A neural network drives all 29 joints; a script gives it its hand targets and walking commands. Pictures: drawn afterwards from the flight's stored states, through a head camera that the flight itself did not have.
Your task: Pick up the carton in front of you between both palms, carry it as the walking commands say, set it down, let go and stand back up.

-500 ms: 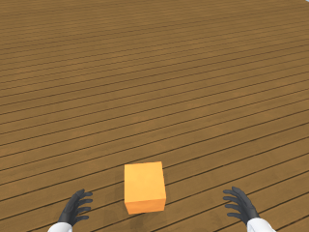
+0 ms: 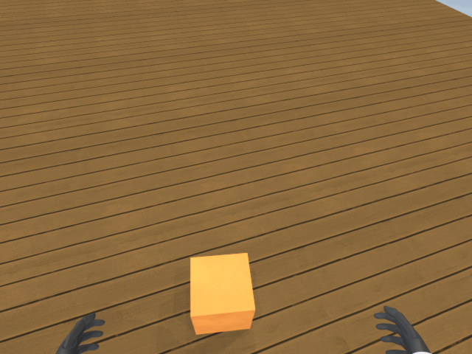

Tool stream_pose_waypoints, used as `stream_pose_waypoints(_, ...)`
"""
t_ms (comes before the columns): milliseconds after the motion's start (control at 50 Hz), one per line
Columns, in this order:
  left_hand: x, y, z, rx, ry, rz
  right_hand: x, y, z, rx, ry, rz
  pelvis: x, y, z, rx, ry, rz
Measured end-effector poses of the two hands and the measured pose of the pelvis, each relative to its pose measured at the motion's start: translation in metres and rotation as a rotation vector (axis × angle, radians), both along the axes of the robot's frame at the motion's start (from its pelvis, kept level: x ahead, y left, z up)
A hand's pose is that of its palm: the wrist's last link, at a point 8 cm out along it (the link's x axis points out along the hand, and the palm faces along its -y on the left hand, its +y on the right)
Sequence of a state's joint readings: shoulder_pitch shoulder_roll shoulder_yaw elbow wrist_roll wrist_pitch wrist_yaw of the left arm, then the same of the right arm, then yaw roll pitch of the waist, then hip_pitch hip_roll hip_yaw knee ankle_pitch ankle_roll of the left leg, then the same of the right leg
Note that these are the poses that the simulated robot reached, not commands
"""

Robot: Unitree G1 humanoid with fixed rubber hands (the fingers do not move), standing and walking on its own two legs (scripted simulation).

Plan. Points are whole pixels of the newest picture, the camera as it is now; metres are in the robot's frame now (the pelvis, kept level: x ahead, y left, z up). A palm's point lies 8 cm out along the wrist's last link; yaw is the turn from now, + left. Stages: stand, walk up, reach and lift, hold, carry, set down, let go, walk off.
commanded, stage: stand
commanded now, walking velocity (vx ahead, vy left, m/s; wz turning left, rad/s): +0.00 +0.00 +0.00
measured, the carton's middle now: (221, 294) +0.42 +0.04 -0.65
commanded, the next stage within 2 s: none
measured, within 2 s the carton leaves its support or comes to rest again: neither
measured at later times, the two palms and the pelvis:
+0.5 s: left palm out of the picture +0.12 +0.30 -0.09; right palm out of the picture +0.11 -0.29 -0.08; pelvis +0.00 +0.01 +0.00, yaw -1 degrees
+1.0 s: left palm out of the picture +0.08 +0.30 -0.10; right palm out of the picture +0.08 -0.30 -0.09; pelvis -0.02 +0.00 +0.01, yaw +0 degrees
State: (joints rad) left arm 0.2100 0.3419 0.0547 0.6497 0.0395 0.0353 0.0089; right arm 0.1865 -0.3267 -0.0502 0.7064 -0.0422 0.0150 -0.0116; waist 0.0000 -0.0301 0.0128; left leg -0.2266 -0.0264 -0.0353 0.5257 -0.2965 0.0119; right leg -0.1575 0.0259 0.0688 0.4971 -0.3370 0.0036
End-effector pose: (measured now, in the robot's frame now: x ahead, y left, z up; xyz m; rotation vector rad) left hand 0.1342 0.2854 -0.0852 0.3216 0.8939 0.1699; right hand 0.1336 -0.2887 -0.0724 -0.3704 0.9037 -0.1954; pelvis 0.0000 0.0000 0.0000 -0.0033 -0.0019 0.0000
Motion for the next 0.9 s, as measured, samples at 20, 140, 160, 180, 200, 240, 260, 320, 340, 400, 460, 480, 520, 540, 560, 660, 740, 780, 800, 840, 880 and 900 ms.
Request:
stream_pose_waypoints(20,-0.001,0.001,-0.002,0.001,0.008,0.000,0.000,-0.002,0.000,-0.006,0.003,-0.003,0.001,0.001,0.000,0.000,0.001,-0.001)
stream_pose_waypoints(140,0.000,0.003,-0.007,0.002,0.038,-0.002,0.002,-0.003,0.000,-0.016,0.017,-0.014,0.005,0.003,0.001,0.000,0.001,-0.005)
stream_pose_waypoints(160,0.001,0.003,-0.008,0.001,0.040,-0.003,0.002,-0.002,-0.001,-0.015,0.020,-0.015,0.006,0.003,0.001,0.000,0.001,-0.005)
stream_pose_waypoints(180,0.001,0.003,-0.008,0.001,0.043,-0.003,0.002,-0.001,-0.001,-0.013,0.023,-0.016,0.006,0.004,0.002,0.000,0.000,-0.006)
stream_pose_waypoints(200,0.001,0.003,-0.008,0.002,0.045,-0.004,0.002,0.000,-0.002,-0.011,0.025,-0.017,0.007,0.004,0.002,0.001,-0.001,-0.006)
stream_pose_waypoints(240,0.002,0.004,-0.008,0.003,0.048,-0.004,0.000,0.001,-0.004,-0.007,0.031,-0.020,0.007,0.005,0.002,0.001,-0.003,-0.007)
stream_pose_waypoints(260,0.002,0.004,-0.008,0.004,0.050,-0.004,-0.001,0.002,-0.004,-0.005,0.035,-0.021,0.007,0.005,0.002,0.001,-0.004,-0.007)
stream_pose_waypoints(320,0.001,0.006,-0.008,0.008,0.056,-0.003,-0.004,0.002,-0.006,0.000,0.045,-0.026,0.007,0.005,0.003,0.001,-0.007,-0.008)
stream_pose_waypoints(340,0.000,0.006,-0.008,0.009,0.058,-0.002,-0.006,0.002,-0.007,0.001,0.048,-0.028,0.006,0.005,0.003,0.001,-0.008,-0.008)
stream_pose_waypoints(400,-0.003,0.008,-0.008,0.014,0.066,0.000,-0.011,0.002,-0.008,0.002,0.059,-0.033,0.005,0.006,0.004,0.001,-0.012,-0.008)
stream_pose_waypoints(460,-0.008,0.010,-0.008,0.017,0.076,0.004,-0.016,0.000,-0.009,0.001,0.070,-0.039,0.003,0.006,0.004,0.002,-0.016,-0.009)
stream_pose_waypoints(480,-0.009,0.010,-0.008,0.019,0.080,0.005,-0.017,-0.001,-0.009,0.000,0.073,-0.041,0.003,0.006,0.005,0.002,-0.017,-0.009)
stream_pose_waypoints(520,-0.013,0.011,-0.008,0.020,0.087,0.007,-0.021,-0.003,-0.010,-0.001,0.080,-0.045,0.001,0.006,0.005,0.002,-0.019,-0.009)
stream_pose_waypoints(540,-0.015,0.012,-0.008,0.021,0.091,0.008,-0.023,-0.003,-0.010,-0.002,0.084,-0.047,0.000,0.006,0.005,0.002,-0.020,-0.009)
stream_pose_waypoints(560,-0.016,0.012,-0.008,0.022,0.095,0.008,-0.025,-0.004,-0.010,-0.003,0.088,-0.048,-0.001,0.006,0.006,0.001,-0.021,-0.009)
stream_pose_waypoints(660,-0.026,0.014,-0.009,0.024,0.115,0.013,-0.034,-0.008,-0.010,-0.006,0.106,-0.056,-0.005,0.005,0.007,0.001,-0.027,-0.008)
stream_pose_waypoints(740,-0.033,0.015,-0.010,0.026,0.131,0.017,-0.040,-0.011,-0.011,-0.008,0.122,-0.061,-0.008,0.005,0.008,0.001,-0.031,-0.007)
stream_pose_waypoints(780,-0.037,0.016,-0.010,0.026,0.139,0.020,-0.044,-0.012,-0.012,-0.008,0.131,-0.063,-0.010,0.004,0.008,0.001,-0.033,-0.007)
stream_pose_waypoints(800,-0.039,0.016,-0.011,0.027,0.142,0.021,-0.045,-0.012,-0.012,-0.008,0.135,-0.064,-0.011,0.004,0.008,0.001,-0.033,-0.006)
stream_pose_waypoints(840,-0.042,0.017,-0.011,0.028,0.150,0.023,-0.048,-0.013,-0.013,-0.009,0.143,-0.066,-0.012,0.004,0.009,0.000,-0.035,-0.006)
stream_pose_waypoints(880,-0.045,0.017,-0.011,0.029,0.156,0.025,-0.051,-0.014,-0.013,-0.009,0.150,-0.067,-0.013,0.004,0.009,0.000,-0.036,-0.005)
stream_pose_waypoints(900,-0.046,0.018,-0.011,0.030,0.159,0.026,-0.053,-0.014,-0.013,-0.009,0.153,-0.068,-0.014,0.004,0.009,0.000,-0.037,-0.005)
